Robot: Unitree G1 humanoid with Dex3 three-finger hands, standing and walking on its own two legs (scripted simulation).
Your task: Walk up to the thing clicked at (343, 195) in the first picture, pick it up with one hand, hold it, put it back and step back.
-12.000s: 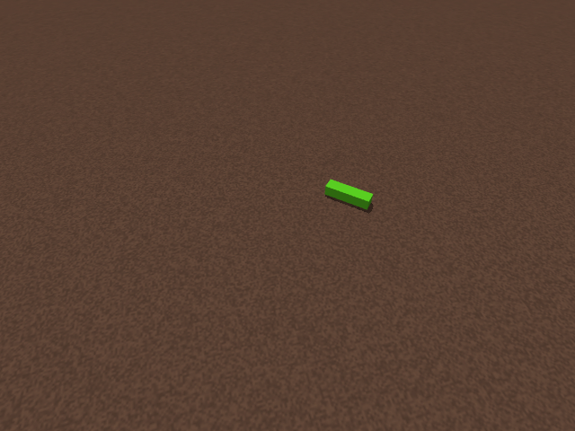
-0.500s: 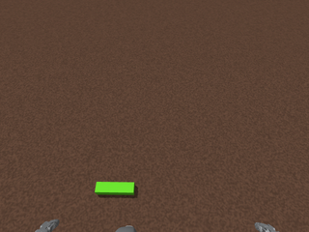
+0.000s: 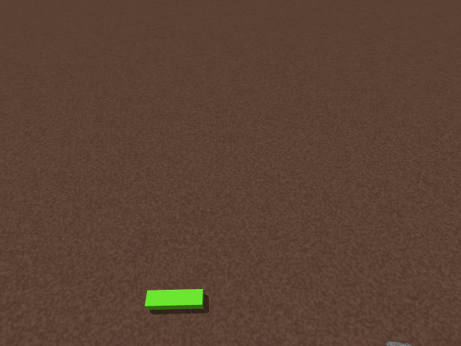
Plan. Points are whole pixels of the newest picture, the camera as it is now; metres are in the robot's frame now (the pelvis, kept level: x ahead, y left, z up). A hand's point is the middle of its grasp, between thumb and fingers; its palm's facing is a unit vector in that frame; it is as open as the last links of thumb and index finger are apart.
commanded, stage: walk up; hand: left
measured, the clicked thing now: (175, 299) +0.41 +0.26 -0.75
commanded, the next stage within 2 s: none
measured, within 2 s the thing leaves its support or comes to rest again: neither
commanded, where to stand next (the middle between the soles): +0.03 +0.02 m, yaw +0 degrees
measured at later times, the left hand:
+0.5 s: hand out of the picture +0.05 +0.26 -0.15, palm faces -0.01 -0.93 -0.36, open 7.4 cm
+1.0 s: hand out of the picture +0.10 +0.25 -0.15, palm faces -0.01 -0.94 -0.35, open 7.4 cm
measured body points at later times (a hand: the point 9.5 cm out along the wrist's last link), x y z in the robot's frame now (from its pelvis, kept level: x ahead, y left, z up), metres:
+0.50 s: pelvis -0.01 +0.00 +0.00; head +0.01 +0.00 +0.45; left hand +0.05 +0.31 -0.13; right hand +0.07 -0.30 -0.13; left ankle +0.04 +0.12 -0.74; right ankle -0.01 -0.15 -0.74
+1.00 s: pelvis +0.01 +0.00 +0.00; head +0.01 +0.00 +0.45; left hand +0.10 +0.30 -0.12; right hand +0.10 -0.30 -0.12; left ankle +0.04 +0.12 -0.74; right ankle -0.01 -0.15 -0.74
